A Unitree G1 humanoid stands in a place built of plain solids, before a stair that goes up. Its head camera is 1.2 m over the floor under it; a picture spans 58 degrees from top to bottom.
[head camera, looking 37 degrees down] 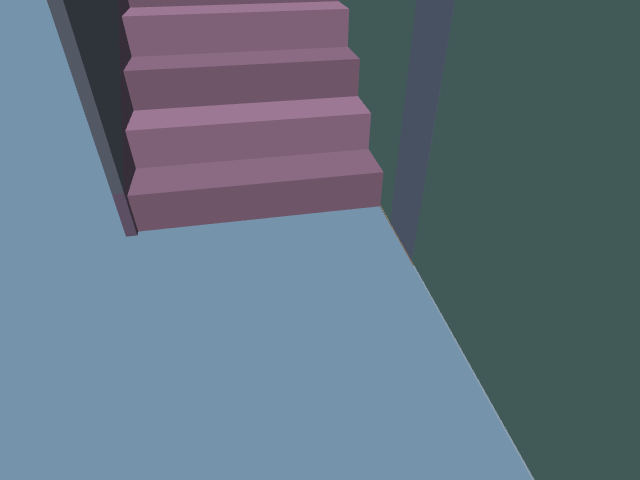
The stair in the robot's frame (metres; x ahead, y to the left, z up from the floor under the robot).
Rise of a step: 0.20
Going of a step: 0.26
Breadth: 1.19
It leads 11 degrees to the left of straight ahead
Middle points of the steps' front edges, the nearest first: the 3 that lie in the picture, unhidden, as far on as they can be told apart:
1.77 0.27 0.20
2.03 0.32 0.39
2.29 0.37 0.59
